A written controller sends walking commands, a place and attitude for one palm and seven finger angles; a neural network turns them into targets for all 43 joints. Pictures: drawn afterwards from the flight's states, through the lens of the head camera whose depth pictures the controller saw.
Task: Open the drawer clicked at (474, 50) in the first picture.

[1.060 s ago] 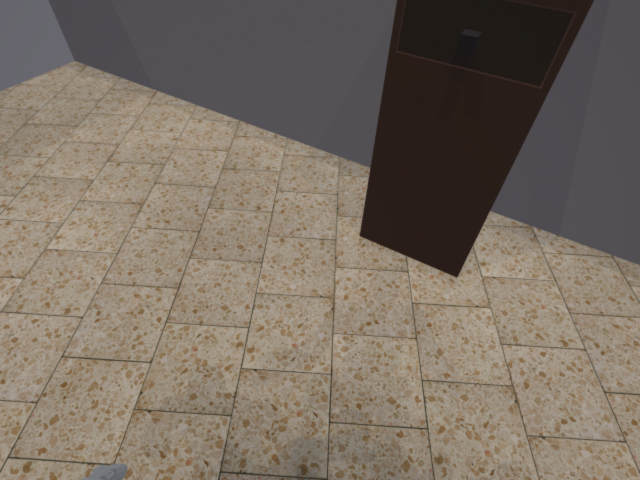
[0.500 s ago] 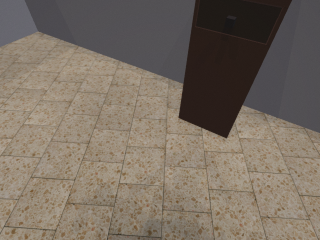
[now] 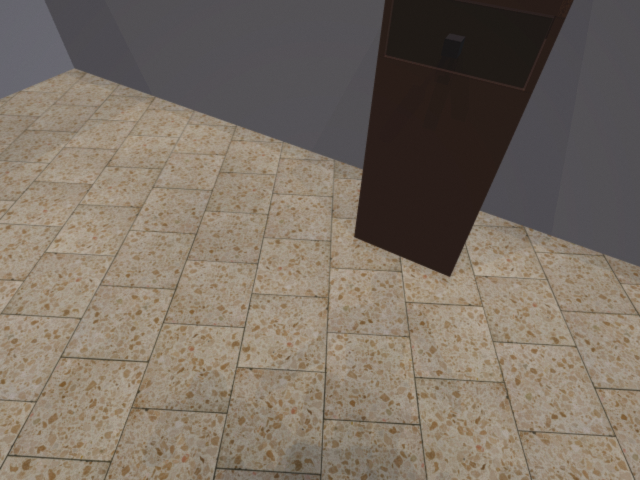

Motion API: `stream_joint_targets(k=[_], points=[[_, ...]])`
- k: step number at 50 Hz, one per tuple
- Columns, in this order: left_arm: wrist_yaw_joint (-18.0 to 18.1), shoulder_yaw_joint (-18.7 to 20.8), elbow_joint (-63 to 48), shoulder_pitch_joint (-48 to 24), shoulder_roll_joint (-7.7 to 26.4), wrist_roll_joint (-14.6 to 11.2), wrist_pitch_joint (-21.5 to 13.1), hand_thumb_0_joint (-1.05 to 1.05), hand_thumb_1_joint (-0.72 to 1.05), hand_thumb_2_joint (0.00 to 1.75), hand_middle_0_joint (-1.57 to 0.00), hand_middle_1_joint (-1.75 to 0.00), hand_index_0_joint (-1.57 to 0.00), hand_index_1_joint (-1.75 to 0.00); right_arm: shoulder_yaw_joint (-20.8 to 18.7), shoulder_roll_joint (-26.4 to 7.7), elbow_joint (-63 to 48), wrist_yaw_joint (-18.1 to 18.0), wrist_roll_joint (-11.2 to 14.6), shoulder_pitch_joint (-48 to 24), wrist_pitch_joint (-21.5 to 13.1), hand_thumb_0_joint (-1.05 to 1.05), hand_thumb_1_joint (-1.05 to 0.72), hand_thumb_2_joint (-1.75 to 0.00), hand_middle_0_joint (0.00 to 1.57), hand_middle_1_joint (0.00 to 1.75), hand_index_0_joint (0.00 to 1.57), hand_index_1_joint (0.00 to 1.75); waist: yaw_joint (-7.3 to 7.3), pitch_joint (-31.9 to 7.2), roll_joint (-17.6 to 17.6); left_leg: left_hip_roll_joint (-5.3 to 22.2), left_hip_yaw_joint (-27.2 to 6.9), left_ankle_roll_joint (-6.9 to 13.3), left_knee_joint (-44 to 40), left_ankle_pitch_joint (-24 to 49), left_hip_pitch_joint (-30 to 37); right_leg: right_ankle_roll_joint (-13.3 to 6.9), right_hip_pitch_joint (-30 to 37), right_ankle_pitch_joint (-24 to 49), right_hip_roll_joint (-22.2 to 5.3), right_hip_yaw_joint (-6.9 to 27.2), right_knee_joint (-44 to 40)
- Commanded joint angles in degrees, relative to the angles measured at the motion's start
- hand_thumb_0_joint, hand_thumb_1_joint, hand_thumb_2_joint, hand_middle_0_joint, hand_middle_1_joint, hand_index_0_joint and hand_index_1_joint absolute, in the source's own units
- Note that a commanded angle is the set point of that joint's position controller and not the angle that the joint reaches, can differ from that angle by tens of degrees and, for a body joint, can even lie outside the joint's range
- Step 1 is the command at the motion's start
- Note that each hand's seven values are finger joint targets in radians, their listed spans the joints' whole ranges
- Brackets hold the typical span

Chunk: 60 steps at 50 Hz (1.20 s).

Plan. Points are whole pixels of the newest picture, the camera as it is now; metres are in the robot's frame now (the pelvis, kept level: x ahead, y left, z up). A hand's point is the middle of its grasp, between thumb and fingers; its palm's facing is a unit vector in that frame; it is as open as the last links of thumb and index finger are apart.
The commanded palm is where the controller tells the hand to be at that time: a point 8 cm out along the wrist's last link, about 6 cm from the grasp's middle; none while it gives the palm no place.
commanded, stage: look at it before walking up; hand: left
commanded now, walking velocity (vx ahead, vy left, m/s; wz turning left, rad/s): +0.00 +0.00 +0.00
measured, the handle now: (455, 43) +1.10 -0.28 +0.10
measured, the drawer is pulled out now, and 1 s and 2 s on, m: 0.00 0.00 0.00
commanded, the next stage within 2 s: walk to a spot facing it in 0.38 s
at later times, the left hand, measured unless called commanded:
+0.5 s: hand out of the picture +0.07 +0.25 -0.16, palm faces -0.03 -0.94 -0.33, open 7.4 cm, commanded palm none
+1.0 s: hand out of the picture +0.10 +0.13 -0.17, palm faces -0.08 -0.97 -0.21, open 7.4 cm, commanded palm none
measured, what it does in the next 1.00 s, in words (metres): walks ahead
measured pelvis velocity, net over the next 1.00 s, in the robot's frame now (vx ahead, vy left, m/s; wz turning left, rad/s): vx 0.12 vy -0.05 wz -0.17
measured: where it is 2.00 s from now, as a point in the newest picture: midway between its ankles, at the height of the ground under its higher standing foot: (345, 451)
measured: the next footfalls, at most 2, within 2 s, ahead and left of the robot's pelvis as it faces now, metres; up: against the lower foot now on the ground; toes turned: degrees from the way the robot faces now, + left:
left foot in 1.30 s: +0.43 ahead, +0.01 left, +0.00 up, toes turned -8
right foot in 1.82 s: +0.33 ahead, -0.18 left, +0.00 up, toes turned -32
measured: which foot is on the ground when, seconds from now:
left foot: down 0.00-0.84, up 0.86-1.00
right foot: down 0.00-1.00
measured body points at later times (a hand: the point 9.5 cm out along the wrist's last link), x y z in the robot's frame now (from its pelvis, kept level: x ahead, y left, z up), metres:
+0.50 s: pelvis +0.00 +0.00 +0.00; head +0.01 +0.00 +0.45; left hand +0.07 +0.30 -0.13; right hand +0.09 -0.30 -0.13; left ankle +0.00 +0.12 -0.74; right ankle +0.01 -0.12 -0.74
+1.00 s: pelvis +0.12 -0.05 -0.01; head +0.13 -0.07 +0.44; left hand +0.11 +0.18 -0.15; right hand +0.09 -0.30 -0.17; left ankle +0.10 +0.09 -0.66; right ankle +0.05 -0.11 -0.75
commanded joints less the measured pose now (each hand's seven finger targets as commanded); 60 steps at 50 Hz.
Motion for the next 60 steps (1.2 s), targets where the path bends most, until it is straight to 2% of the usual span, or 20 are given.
stream_joint_targets(k=[1, 24, 26, 29, 33, 34, 35, 37, 39, 40, 41, 42, 43, 44, 46, 47, 50, 54, 58, 60], points=[[0.8, 2.5, -3.8, -2.5, 11.7, -0.2, -1.5, 0.0, 0.9, 0.9, -0.2, -0.3, -0.2, -0.3, -2.3, -11.9, -3.4, -0.8, 0.0, -3.4, -1.6, 0.0, -0.9, -0.9, 0.2, 0.3, 0.2, 0.3, 0.17, -2.8, 0.7, 6.5, -6.0, 1.8, -4.3, 5.3, -0.4, -2.1, 0.2, 4.1, -6.3, 5.8, -4.0], [0.8, 2.5, -3.1, -1.9, 11.9, -0.2, -1.5, 0.0, 0.9, 0.9, -0.2, -0.3, -0.2, -0.3, -2.2, -12.2, -3.4, -0.9, 0.1, -3.8, -1.6, 0.0, -0.9, -0.9, 0.2, 0.3, 0.2, 0.3, 0.27, -3.2, 1.1, 6.7, -6.0, 1.7, -4.5, 7.6, 0.8, -2.0, 1.0, 6.5, -6.5, 5.4, -4.3], [1.0, 1.1, -1.5, 2.0, 4.9, -0.2, -0.4, 0.0, 0.9, 0.9, -0.2, -0.3, -0.2, -0.3, -0.6, -5.2, -1.8, -0.7, -0.4, -0.2, -0.7, 0.0, -0.9, -0.9, 0.2, 0.3, 0.2, 0.3, 0.11, -4.3, 0.8, 6.5, -4.1, 0.5, -3.2, 1.1, 1.8, -1.3, 0.1, -0.6, -5.7, 5.5, -3.6], [0.0, 1.8, -2.3, 3.7, 5.2, 0.3, 0.9, 0.0, 0.9, 0.9, -0.2, -0.3, -0.2, -0.3, -1.3, -6.1, -2.3, -0.6, -0.9, 1.9, 0.1, 0.0, -0.9, -0.9, 0.2, 0.3, 0.2, 0.3, 0.16, 2.0, 1.6, 6.9, -4.5, 1.3, -4.5, -18.8, -2.8, -2.2, -6.5, -17.1, -3.6, 6.8, -2.6], [-1.1, 3.0, -4.9, 5.8, 3.6, 0.6, 0.7, 0.0, 0.9, 0.9, -0.2, -0.3, -0.2, -0.3, -3.1, -8.2, -4.1, -0.8, -0.9, 5.0, -0.2, 0.0, -0.9, -0.9, 0.2, 0.3, 0.2, 0.3, -0.46, 6.8, 5.9, 12.0, -10.1, 4.9, -7.2, -28.7, -3.5, -2.7, -15.0, -18.5, 0.8, 4.2, 7.7], [-1.3, 3.1, -5.7, 6.0, 2.2, 0.5, 0.4, 0.0, 0.9, 0.9, -0.2, -0.3, -0.2, -0.3, -3.6, -9.0, -4.1, -0.9, -0.8, 6.3, -0.5, 0.0, -0.9, -0.9, 0.2, 0.3, 0.2, 0.3, -0.85, 7.1, 8.5, 15.5, -13.1, 6.8, -9.4, -28.8, -1.9, -2.2, -17.1, -14.6, 2.2, 0.7, 13.8], [-1.5, 3.1, -6.7, 4.7, 1.1, 0.5, 0.1, 0.0, 0.9, 0.9, -0.2, -0.3, -0.2, -0.3, -4.1, -9.4, -4.3, -1.0, -0.7, 7.7, -1.0, 0.0, -0.9, -0.9, 0.2, 0.3, 0.2, 0.3, -1.45, 6.5, 10.2, 18.5, -14.7, 8.7, -10.6, -24.8, 0.7, -1.6, -19.4, -13.4, 1.5, -1.6, 18.9], [-1.8, 3.5, -8.4, 2.9, 0.3, 0.4, -0.4, 0.0, 0.9, 0.9, -0.2, -0.3, -0.2, -0.3, -4.3, -8.1, -4.4, -1.1, -0.7, 9.3, -1.8, 0.0, -0.9, -0.9, 0.2, 0.3, 0.2, 0.3, -1.96, 6.2, 10.0, 20.3, -13.5, 10.4, -9.5, -14.7, 3.9, -1.3, -22.6, -16.3, -1.2, -1.2, 21.4], [-2.0, 3.8, -8.1, 5.2, -1.4, 0.4, -1.1, 0.0, 0.9, 0.9, -0.2, -0.3, -0.2, -0.3, -4.2, -6.2, -4.6, -1.2, -0.9, 8.5, -2.1, 0.0, -0.9, -0.9, 0.2, 0.3, 0.2, 0.3, -0.48, 5.0, 9.0, 18.7, -6.4, 8.6, -4.2, -2.9, 2.4, -1.3, -16.5, -14.9, -1.8, -3.3, 16.2], [-2.1, 4.0, -6.5, 10.1, -2.2, 0.5, -1.4, 0.0, 0.9, 0.9, -0.2, -0.3, -0.2, -0.3, -4.1, -5.6, -4.8, -1.3, -0.9, 7.1, -2.1, 0.0, -0.9, -0.9, 0.2, 0.3, 0.2, 0.3, 1.95, 3.0, 7.5, 16.1, -1.4, 6.3, 2.3, -0.1, -0.8, -1.6, -8.2, -10.2, -0.8, -5.0, 10.2], [-1.8, 4.5, -3.9, 17.8, -0.9, 0.6, -1.9, 0.0, 0.9, 0.9, -0.2, -0.3, -0.2, -0.3, -3.8, -4.1, -5.4, -1.2, -0.7, 5.9, -2.1, 0.0, -0.9, -0.9, 0.2, 0.3, 0.2, 0.3, 5.38, -0.3, 2.1, 11.8, 3.9, 3.5, 15.0, 0.3, -7.6, -2.8, 4.1, -4.9, -0.6, -2.9, 3.2], [-0.7, 6.2, -1.5, 25.7, 6.5, 1.1, -2.9, 0.0, 0.9, 0.9, -0.2, -0.3, -0.2, -0.3, -2.8, 0.6, -8.0, -0.6, 0.1, 4.4, -2.5, 0.0, -0.9, -0.9, 0.2, 0.3, 0.2, 0.3, 7.82, -3.2, -18.3, 4.5, 10.3, -0.4, 33.8, -13.2, -26.0, -8.2, 16.9, -5.3, -15.4, 21.6, -5.4], [0.3, 6.2, -0.4, 30.2, 7.4, -0.1, -3.0, 0.0, 0.9, 0.9, -0.2, -0.3, -0.2, -0.3, -2.5, 0.5, -10.8, -0.3, -0.4, -1.5, -3.1, 0.0, -0.9, -0.9, 0.2, 0.3, 0.2, 0.3, 9.32, -1.2, -16.4, 2.8, 6.2, -0.6, 41.9, -21.4, -33.6, -12.6, 17.0, 3.1, -21.5, 34.2, -9.3], [0.8, 5.8, -0.4, 28.5, 5.5, -0.2, -3.5, 0.0, 0.9, 0.9, -0.2, -0.3, -0.2, -0.3, -3.1, -0.5, -10.1, -0.5, -0.5, -1.0, -3.5, 0.0, -0.9, -0.9, 0.2, 0.3, 0.2, 0.3, 7.7, 0.4, -11.3, 5.1, 1.8, 0.0, 44.5, -16.6, -34.4, -13.9, 16.3, 7.4, -20.2, 30.3, -7.6], [1.0, 4.8, -1.2, 24.5, 1.4, 0.2, -3.6, 0.0, 0.9, 0.9, -0.2, -0.3, -0.2, -0.3, -3.2, 1.4, -9.2, -0.3, -0.7, -1.8, -3.3, 0.0, -0.9, -0.9, 0.2, 0.3, 0.2, 0.3, 5.35, 3.7, -4.5, 7.1, 1.4, -0.7, 46.7, -11.9, -34.5, -14.3, 10.6, 11.2, -18.3, 25.8, -7.3], [1.1, 4.5, -1.8, 22.2, 0.1, 0.2, -3.8, 0.0, 0.9, 0.9, -0.2, -0.3, -0.2, -0.3, -3.3, 2.2, -8.1, -0.1, -0.8, -0.5, -3.0, 0.0, -0.9, -0.9, 0.2, 0.3, 0.2, 0.3, 3.84, 4.1, -1.3, 7.7, 1.6, -1.0, 46.0, -9.2, -33.5, -13.7, 9.1, 12.6, -17.0, 21.7, -7.5], [1.2, 3.9, -1.4, 21.5, -1.8, 0.4, -4.6, 0.0, 0.9, 0.9, -0.2, -0.3, -0.2, -0.3, -3.4, 4.5, -7.2, 0.3, -0.9, 2.3, -1.7, 0.0, -0.9, -0.9, 0.2, 0.3, 0.2, 0.3, 0.96, 3.8, -2.7, 7.3, 3.3, -2.5, 43.5, -3.8, -31.7, -11.4, 5.8, 19.4, -13.2, 13.0, -8.5], [1.7, 3.6, -0.2, 22.4, -3.3, 0.4, -5.0, 0.0, 0.9, 0.9, -0.2, -0.3, -0.2, -0.3, -3.5, 5.8, -8.6, 1.0, -0.6, -0.2, -1.4, 0.0, -0.9, -0.9, 0.2, 0.3, 0.2, 0.3, 0.74, 4.9, -5.0, 6.5, 5.3, -2.9, 37.4, 2.4, -31.5, -9.9, 4.8, 25.5, -10.0, 8.3, -9.3], [2.2, 3.6, 0.6, 22.9, -3.6, 0.5, -4.8, 0.0, 0.9, 0.9, -0.2, -0.3, -0.2, -0.3, -3.1, 6.8, -10.7, 1.3, -0.2, -5.1, -2.1, 0.0, -0.9, -0.9, 0.2, 0.3, 0.2, 0.3, 2.0, 6.4, -6.7, 5.7, 6.9, -1.9, 25.7, 4.5, -28.3, -9.3, 5.9, 30.1, -9.4, 7.3, -8.7], [2.5, 3.7, 0.9, 23.4, -3.7, 0.6, -4.6, 0.0, 0.9, 0.9, -0.2, -0.3, -0.2, -0.3, -2.9, 7.4, -11.2, 1.1, -0.2, -6.5, -2.5, 0.0, -0.9, -0.9, 0.2, 0.3, 0.2, 0.3, 2.38, 6.2, -7.2, 3.8, 8.2, -1.0, 20.2, 3.8, -24.4, -8.4, 7.2, 37.7, -9.1, 7.2, -6.6]])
